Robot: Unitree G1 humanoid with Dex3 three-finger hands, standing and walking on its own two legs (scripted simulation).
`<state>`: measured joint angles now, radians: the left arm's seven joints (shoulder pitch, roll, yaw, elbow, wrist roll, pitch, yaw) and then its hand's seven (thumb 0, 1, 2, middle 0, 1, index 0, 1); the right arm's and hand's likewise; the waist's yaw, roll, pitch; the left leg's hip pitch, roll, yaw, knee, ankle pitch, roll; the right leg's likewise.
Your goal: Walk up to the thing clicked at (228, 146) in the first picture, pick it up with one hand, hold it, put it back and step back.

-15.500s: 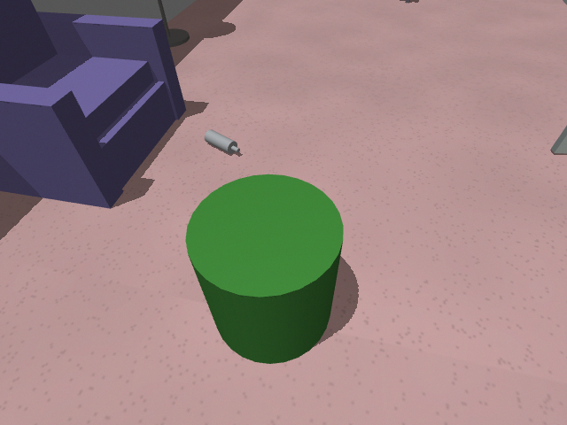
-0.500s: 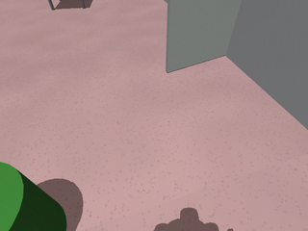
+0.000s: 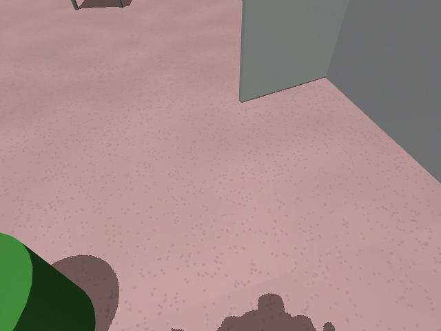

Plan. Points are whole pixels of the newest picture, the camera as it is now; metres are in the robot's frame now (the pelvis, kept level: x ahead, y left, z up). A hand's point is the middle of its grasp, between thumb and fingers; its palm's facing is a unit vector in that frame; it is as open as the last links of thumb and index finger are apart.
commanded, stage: stand
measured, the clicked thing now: out of the picture +0.96 +1.58 -0.74
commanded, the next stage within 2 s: walk up in 1.28 s
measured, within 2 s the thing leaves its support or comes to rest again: neither
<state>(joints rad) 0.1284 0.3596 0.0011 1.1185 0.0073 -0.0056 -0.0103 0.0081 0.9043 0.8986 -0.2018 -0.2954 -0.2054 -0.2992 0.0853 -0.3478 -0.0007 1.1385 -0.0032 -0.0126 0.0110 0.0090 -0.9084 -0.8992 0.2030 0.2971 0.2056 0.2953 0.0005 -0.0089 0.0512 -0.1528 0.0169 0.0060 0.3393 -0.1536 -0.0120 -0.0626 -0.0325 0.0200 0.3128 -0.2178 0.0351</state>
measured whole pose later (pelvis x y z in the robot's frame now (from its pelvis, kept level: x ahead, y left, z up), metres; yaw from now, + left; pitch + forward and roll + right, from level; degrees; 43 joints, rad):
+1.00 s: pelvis +0.00 +0.00 +0.00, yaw +0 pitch -2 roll +0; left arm 0.14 0.36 0.00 1.11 0.01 0.00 -0.01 0.01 0.90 0.90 -0.20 -0.30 -0.21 -0.30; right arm 0.10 -0.35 0.00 1.13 0.00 -0.01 0.01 0.01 -0.91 -0.90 0.20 0.30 0.21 0.30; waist 0.00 -0.01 0.05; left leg -0.15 0.02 0.00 0.34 -0.16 -0.01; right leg -0.05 -0.03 0.02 0.31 -0.22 0.03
